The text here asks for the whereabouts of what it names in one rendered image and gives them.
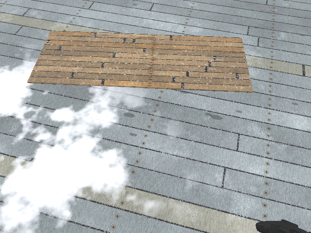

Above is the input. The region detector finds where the robot right hand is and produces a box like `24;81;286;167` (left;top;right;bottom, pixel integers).
256;219;311;233

